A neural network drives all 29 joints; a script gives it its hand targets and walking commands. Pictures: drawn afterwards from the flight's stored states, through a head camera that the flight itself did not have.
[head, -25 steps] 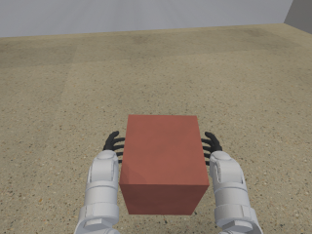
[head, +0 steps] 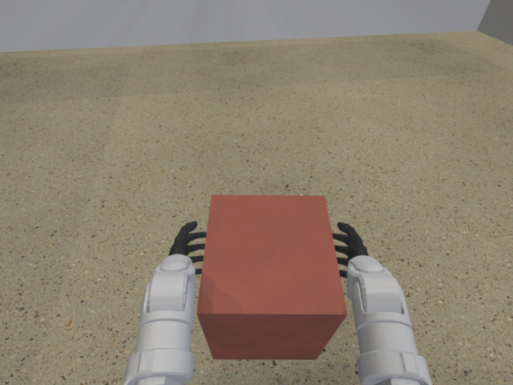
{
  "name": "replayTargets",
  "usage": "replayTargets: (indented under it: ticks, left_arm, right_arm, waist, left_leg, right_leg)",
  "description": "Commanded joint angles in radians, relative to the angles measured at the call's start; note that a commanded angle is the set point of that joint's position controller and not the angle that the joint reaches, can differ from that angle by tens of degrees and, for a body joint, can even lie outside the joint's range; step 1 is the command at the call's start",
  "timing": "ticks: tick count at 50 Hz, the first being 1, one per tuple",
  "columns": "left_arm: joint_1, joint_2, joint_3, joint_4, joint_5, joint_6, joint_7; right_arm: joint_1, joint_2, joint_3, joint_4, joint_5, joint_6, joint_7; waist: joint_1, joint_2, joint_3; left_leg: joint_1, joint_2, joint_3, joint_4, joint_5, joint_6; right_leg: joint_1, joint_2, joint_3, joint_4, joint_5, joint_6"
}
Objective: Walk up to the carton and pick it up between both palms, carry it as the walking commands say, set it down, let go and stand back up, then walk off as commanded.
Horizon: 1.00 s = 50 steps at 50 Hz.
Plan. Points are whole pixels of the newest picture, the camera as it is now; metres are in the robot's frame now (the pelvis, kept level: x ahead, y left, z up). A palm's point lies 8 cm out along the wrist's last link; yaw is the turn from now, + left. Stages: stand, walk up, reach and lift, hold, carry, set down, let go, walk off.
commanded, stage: reach and lift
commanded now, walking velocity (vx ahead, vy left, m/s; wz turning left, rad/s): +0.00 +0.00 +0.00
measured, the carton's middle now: (266, 281) +0.31 +0.00 -0.03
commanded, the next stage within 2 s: hold in 0.26 s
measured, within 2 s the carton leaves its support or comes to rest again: neither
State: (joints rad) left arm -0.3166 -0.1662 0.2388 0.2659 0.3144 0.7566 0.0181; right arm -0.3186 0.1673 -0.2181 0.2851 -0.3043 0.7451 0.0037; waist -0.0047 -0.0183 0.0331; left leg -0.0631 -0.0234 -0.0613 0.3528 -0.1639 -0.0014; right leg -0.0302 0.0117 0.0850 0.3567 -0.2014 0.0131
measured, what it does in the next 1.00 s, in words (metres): stands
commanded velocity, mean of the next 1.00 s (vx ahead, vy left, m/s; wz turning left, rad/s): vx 0.00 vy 0.00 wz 0.00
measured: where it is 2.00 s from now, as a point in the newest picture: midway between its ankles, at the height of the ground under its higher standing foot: (274, 369)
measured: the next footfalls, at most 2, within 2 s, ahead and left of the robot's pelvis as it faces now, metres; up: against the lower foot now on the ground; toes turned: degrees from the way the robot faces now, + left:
left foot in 1.66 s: +0.33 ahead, +0.07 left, +0.00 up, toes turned +10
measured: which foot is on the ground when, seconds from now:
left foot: down 0.00-1.00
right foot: down 0.00-1.00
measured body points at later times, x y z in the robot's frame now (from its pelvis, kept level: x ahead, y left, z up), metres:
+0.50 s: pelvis -0.01 +0.00 +0.00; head -0.07 +0.01 +0.45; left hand +0.29 +0.15 +0.04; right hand +0.29 -0.15 +0.05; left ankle +0.03 +0.12 -0.75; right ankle +0.01 -0.13 -0.75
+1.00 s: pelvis -0.01 +0.00 +0.00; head -0.06 +0.01 +0.44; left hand +0.30 +0.15 +0.04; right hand +0.29 -0.15 +0.05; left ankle +0.03 +0.12 -0.75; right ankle +0.01 -0.13 -0.75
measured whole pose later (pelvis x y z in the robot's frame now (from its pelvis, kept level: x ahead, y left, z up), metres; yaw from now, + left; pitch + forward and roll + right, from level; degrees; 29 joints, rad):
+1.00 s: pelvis -0.01 +0.00 +0.00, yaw +0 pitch -9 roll +0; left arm -0.32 -0.17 0.23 0.29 0.33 0.77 0.00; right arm -0.31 0.17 -0.24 0.31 -0.30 0.75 0.01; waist -0.01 -0.03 0.02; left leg -0.06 -0.02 -0.06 0.37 -0.16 0.00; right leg -0.02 0.01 0.09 0.37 -0.20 0.01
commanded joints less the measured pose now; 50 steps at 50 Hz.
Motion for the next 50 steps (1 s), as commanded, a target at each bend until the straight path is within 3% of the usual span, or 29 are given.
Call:
replayTargets:
  ticks: [1,2,4,5,6,10,11,13,14,15,16,18,20,23,24,27,29,30,36,37,40,41,43,44,45,46,48,49,50]
  left_arm:
    - [-0.449,-0.910,-0.501,-0.008,-0.259,-0.028,-0.243]
    - [-0.454,-0.908,-0.517,-0.041,-0.263,-0.033,-0.241]
    - [-0.413,-0.929,-0.544,-0.066,-0.292,-0.038,-0.249]
    - [-0.433,-0.915,-0.529,-0.050,-0.272,-0.036,-0.246]
    - [-0.452,-0.932,-0.543,-0.067,-0.296,-0.035,-0.250]
    - [-0.472,-0.933,-0.583,-0.113,-0.295,-0.030,-0.248]
    - [-0.451,-0.921,-0.558,-0.089,-0.288,-0.028,-0.251]
    - [-0.474,-0.924,-0.591,-0.118,-0.304,-0.034,-0.252]
    - [-0.430,-0.912,-0.556,-0.082,-0.294,-0.030,-0.252]
    - [-0.381,-0.924,-0.553,-0.077,-0.282,-0.024,-0.250]
    - [-0.405,-0.931,-0.565,-0.100,-0.299,-0.035,-0.251]
    - [-0.428,-0.921,-0.586,-0.120,-0.300,-0.030,-0.258]
    - [-0.413,-0.901,-0.531,-0.061,-0.275,-0.022,-0.249]
    - [-0.492,-0.905,-0.544,-0.070,-0.289,-0.042,-0.258]
    - [-0.476,-0.924,-0.541,-0.057,-0.281,-0.040,-0.261]
    - [-0.552,-0.949,-0.570,-0.060,-0.294,-0.039,-0.257]
    - [-0.533,-0.942,-0.517,0.020,-0.283,-0.036,-0.273]
    - [-0.588,-0.952,-0.532,-0.001,-0.286,-0.049,-0.272]
    - [-0.591,-0.935,-0.510,0.025,-0.275,-0.049,-0.271]
    - [-0.581,-0.954,-0.505,0.050,-0.272,-0.043,-0.274]
    - [-0.590,-0.942,-0.519,0.013,-0.272,-0.045,-0.269]
    - [-0.552,-0.963,-0.497,0.056,-0.276,-0.038,-0.270]
    - [-0.546,-0.977,-0.537,0.000,-0.288,-0.044,-0.271]
    - [-0.548,-0.977,-0.561,-0.021,-0.287,-0.044,-0.270]
    - [-0.525,-0.945,-0.546,-0.038,-0.280,-0.040,-0.266]
    - [-0.485,-0.930,-0.531,-0.024,-0.277,-0.035,-0.261]
    - [-0.510,-0.933,-0.538,-0.047,-0.282,-0.030,-0.262]
    - [-0.483,-0.941,-0.553,-0.052,-0.292,-0.035,-0.260]
    - [-0.533,-0.953,-0.594,-0.099,-0.303,-0.036,-0.259]
  right_arm:
    - [-0.455,0.915,0.471,-0.032,0.250,-0.027,0.234]
    - [-0.459,0.921,0.466,-0.056,0.255,-0.034,0.232]
    - [-0.420,0.934,0.502,-0.090,0.259,-0.029,0.232]
    - [-0.407,0.935,0.475,-0.048,0.257,-0.029,0.229]
    - [-0.420,0.939,0.485,-0.065,0.259,-0.030,0.229]
    - [-0.376,0.938,0.463,-0.049,0.261,-0.030,0.229]
    - [-0.412,0.941,0.473,-0.070,0.253,-0.023,0.230]
    - [-0.393,0.942,0.482,-0.068,0.263,-0.032,0.233]
    - [-0.428,0.935,0.495,-0.088,0.268,-0.025,0.228]
    - [-0.391,0.924,0.494,-0.105,0.274,-0.020,0.227]
    - [-0.412,0.942,0.526,-0.136,0.275,-0.030,0.224]
    - [-0.364,0.945,0.495,-0.090,0.255,-0.020,0.223]
    - [-0.427,0.923,0.475,-0.086,0.269,-0.020,0.226]
    - [-0.468,0.938,0.480,-0.059,0.262,-0.028,0.236]
    - [-0.479,0.948,0.490,-0.083,0.272,-0.033,0.239]
    - [-0.466,0.954,0.444,-0.011,0.260,-0.037,0.242]
    - [-0.515,0.930,0.425,0.009,0.252,-0.035,0.245]
    - [-0.533,0.943,0.420,0.013,0.259,-0.044,0.248]
    - [-0.558,0.957,0.430,0.049,0.250,-0.037,0.253]
    - [-0.539,0.926,0.401,0.052,0.238,-0.038,0.254]
    - [-0.520,0.949,0.407,0.052,0.245,-0.043,0.254]
    - [-0.537,0.951,0.417,0.050,0.247,-0.037,0.257]
    - [-0.491,0.964,0.444,0.017,0.254,-0.037,0.253]
    - [-0.454,0.968,0.445,0.011,0.263,-0.043,0.253]
    - [-0.474,0.951,0.449,-0.011,0.271,-0.042,0.250]
    - [-0.445,0.941,0.449,0.002,0.258,-0.026,0.244]
    - [-0.427,0.952,0.447,0.001,0.259,-0.024,0.251]
    - [-0.471,0.939,0.464,-0.044,0.274,-0.032,0.250]
    - [-0.438,0.951,0.480,-0.048,0.281,-0.034,0.248]
  waist:
    - [0.011,-0.009,-0.261]
    - [0.010,0.021,-0.276]
    - [0.007,-0.040,-0.305]
    - [0.005,0.020,-0.264]
    - [0.003,-0.018,-0.303]
    - [-0.008,0.088,-0.250]
    - [-0.005,0.012,-0.256]
    - [-0.006,0.023,-0.285]
    - [0.012,-0.038,-0.300]
    - [0.011,0.010,-0.252]
    - [0.016,-0.030,-0.292]
    - [-0.009,0.001,-0.271]
    - [0.011,0.040,-0.223]
    - [0.000,-0.055,-0.214]
    - [0.014,0.011,-0.229]
    - [-0.017,0.058,-0.228]
    - [-0.008,-0.001,-0.200]
    - [-0.016,0.037,-0.204]
    - [0.010,-0.024,-0.246]
    - [-0.010,0.025,-0.247]
    - [-0.005,0.022,-0.220]
    - [0.010,-0.032,-0.249]
    - [-0.006,-0.010,-0.271]
    - [-0.016,0.057,-0.271]
    - [0.002,0.064,-0.273]
    - [-0.009,-0.021,-0.273]
    - [-0.003,0.048,-0.224]
    - [0.002,0.016,-0.233]
    - [-0.017,0.071,-0.282]
  left_leg:
    - [0.116,-0.058,-0.005,-0.040,0.164,-0.005]
    - [0.117,-0.067,0.002,-0.028,0.160,-0.007]
    - [0.151,-0.066,0.000,-0.030,0.231,-0.007]
    - [0.130,-0.061,-0.007,-0.034,0.218,-0.006]
    - [0.149,-0.065,-0.001,-0.027,0.218,-0.007]
    - [0.124,-0.067,0.008,-0.027,0.190,-0.017]
    - [0.128,-0.071,0.004,-0.028,0.172,-0.008]
    - [0.125,-0.067,0.001,-0.025,0.190,-0.013]
    - [0.133,-0.070,-0.002,-0.025,0.215,-0.004]
    - [0.119,-0.070,-0.003,-0.031,0.208,-0.006]
    - [0.142,-0.073,-0.002,-0.018,0.213,-0.004]
    - [0.140,-0.075,-0.004,-0.023,0.209,-0.006]
    - [0.074,-0.070,0.004,-0.037,0.078,-0.001]
    - [0.085,-0.055,-0.003,-0.029,0.032,0.009]
    - [0.067,-0.067,0.004,-0.030,0.041,0.004]
    - [0.078,-0.054,0.003,-0.030,-0.026,-0.004]
    - [0.046,-0.052,0.008,-0.036,-0.080,0.003]
    - [0.054,-0.053,0.010,-0.028,-0.116,0.001]
    - [0.093,-0.053,0.012,-0.028,-0.068,0.006]
    - [0.091,-0.047,0.001,-0.030,-0.065,-0.003]
    - [0.075,-0.050,0.002,-0.034,0.005,-0.004]
    - [0.079,-0.044,-0.002,-0.037,-0.007,0.000]
    - [0.105,-0.054,-0.006,-0.029,0.076,-0.004]
    - [0.112,-0.061,-0.001,-0.021,0.121,-0.009]
    - [0.134,-0.065,0.002,-0.018,0.120,-0.012]
    - [0.142,-0.053,-0.012,-0.027,0.111,-0.004]
    - [0.100,-0.057,0.002,-0.034,0.089,-0.007]
    - [0.096,-0.049,-0.009,-0.029,0.083,-0.006]
    - [0.126,-0.065,0.000,-0.022,0.133,-0.010]
  right_leg:
    - [-0.011,0.073,-0.014,-0.055,0.170,-0.005]
    - [-0.008,0.072,-0.011,-0.050,0.165,-0.006]
    - [0.012,0.084,-0.024,-0.049,0.239,0.003]
    - [-0.003,0.073,-0.008,-0.046,0.227,-0.006]
    - [0.000,0.079,-0.012,-0.051,0.235,-0.005]
    - [-0.012,0.068,-0.005,-0.052,0.201,-0.019]
    - [-0.015,0.074,-0.015,-0.058,0.180,-0.011]
    - [-0.010,0.072,-0.015,-0.050,0.220,-0.008]
    - [0.002,0.075,-0.014,-0.052,0.249,-0.001]
    - [-0.006,0.073,-0.015,-0.055,0.239,-0.005]
    - [0.008,0.075,-0.013,-0.046,0.243,-0.002]
    - [-0.021,0.073,-0.008,-0.058,0.234,-0.006]
    - [-0.006,0.069,-0.015,-0.055,0.109,-0.014]
    - [-0.059,0.067,-0.018,-0.066,0.045,-0.007]
    - [-0.029,0.067,-0.016,-0.058,0.063,-0.015]
    - [-0.060,0.064,-0.013,-0.049,0.006,-0.031]
    - [-0.061,0.064,-0.031,-0.060,-0.059,-0.022]
    - [-0.083,0.058,-0.020,-0.053,-0.080,-0.027]
    - [-0.086,0.064,-0.029,-0.058,-0.066,-0.018]
    - [-0.076,0.066,-0.024,-0.048,-0.051,-0.028]
    - [-0.061,0.062,-0.018,-0.055,0.023,-0.021]
    - [-0.041,0.067,-0.030,-0.050,0.011,-0.019]
    - [-0.032,0.073,-0.021,-0.053,0.080,-0.022]
    - [-0.043,0.068,-0.008,-0.054,0.123,-0.024]
    - [-0.051,0.066,-0.011,-0.053,0.118,-0.024]
    - [-0.037,0.073,-0.019,-0.058,0.107,-0.016]
    - [-0.039,0.064,-0.011,-0.057,0.101,-0.024]
    - [-0.038,0.070,-0.013,-0.051,0.084,-0.024]
    - [-0.038,0.072,-0.006,-0.051,0.142,-0.029]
